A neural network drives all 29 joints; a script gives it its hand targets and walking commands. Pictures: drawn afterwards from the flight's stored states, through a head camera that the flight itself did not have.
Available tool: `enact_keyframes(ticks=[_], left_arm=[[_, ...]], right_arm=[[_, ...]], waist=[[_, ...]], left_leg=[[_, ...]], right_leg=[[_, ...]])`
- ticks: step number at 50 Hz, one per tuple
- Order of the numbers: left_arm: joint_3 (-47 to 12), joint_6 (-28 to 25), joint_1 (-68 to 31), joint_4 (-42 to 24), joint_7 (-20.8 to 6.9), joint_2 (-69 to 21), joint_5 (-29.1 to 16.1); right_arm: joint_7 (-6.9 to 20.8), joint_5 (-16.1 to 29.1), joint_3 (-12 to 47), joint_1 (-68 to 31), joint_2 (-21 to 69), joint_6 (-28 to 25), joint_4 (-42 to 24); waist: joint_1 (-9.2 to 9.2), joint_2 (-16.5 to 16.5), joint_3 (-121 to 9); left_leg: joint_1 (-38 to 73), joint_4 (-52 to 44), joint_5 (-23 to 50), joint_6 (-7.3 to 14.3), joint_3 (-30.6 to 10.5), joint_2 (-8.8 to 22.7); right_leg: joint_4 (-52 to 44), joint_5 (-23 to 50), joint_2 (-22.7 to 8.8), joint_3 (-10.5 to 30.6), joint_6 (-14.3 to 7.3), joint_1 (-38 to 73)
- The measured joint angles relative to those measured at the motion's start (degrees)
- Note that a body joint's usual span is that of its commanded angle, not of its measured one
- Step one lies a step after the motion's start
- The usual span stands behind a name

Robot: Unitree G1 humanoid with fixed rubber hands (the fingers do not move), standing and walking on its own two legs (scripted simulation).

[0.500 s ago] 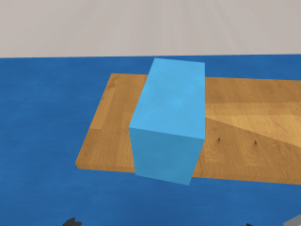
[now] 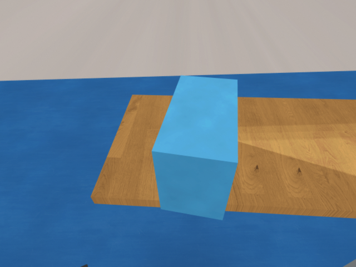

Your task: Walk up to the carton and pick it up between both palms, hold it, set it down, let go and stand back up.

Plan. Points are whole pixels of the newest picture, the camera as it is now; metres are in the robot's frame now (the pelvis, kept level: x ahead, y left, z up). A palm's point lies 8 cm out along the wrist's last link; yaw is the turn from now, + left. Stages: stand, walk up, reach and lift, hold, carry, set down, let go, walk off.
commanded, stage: stand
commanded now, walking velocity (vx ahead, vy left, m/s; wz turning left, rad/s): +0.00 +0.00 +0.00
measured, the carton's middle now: (200, 142) +0.44 -0.01 +0.06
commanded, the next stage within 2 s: none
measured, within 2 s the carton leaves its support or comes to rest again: neither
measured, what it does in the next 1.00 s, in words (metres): stands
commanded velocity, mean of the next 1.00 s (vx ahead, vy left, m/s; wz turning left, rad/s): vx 0.00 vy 0.00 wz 0.00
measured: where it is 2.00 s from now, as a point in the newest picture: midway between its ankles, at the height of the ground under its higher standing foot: outside the picture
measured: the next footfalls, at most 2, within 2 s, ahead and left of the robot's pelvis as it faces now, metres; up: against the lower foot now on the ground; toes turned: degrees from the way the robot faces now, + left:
none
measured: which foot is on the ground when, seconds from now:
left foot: down 0.00-1.00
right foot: down 0.00-1.00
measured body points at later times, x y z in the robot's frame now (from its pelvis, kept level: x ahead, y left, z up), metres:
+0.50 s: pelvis -0.02 +0.00 +0.00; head -0.05 +0.00 +0.45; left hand +0.08 +0.28 -0.11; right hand +0.08 -0.25 -0.13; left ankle +0.00 +0.14 -0.73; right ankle -0.02 -0.13 -0.73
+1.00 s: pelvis -0.03 +0.00 +0.00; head -0.07 +0.00 +0.45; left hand +0.05 +0.28 -0.12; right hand +0.06 -0.25 -0.13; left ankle +0.00 +0.14 -0.73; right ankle -0.02 -0.13 -0.73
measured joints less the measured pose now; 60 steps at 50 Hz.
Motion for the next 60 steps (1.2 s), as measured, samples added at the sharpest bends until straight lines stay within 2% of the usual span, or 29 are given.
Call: enact_keyframes(ticks=[39,60], left_arm=[[-0.7,-0.2,0.0,5.7,0.0,0.0,0.0],[-0.9,-0.3,0.0,7.5,-0.1,0.0,0.0]], right_arm=[[0.0,0.0,0.0,0.0,0.0,0.0,6.0],[0.0,0.0,0.0,0.0,0.0,0.0,7.0]], waist=[[-0.37,0.7,0.0],[-0.44,0.9,0.2]], left_leg=[[0.0,0.0,2.5,0.0,0.0,0.0],[0.2,-0.4,2.9,0.0,0.0,0.0]], right_leg=[[0.0,2.5,0.0,0.0,0.0,0.0],[0.0,2.7,0.0,0.0,0.0,0.0]])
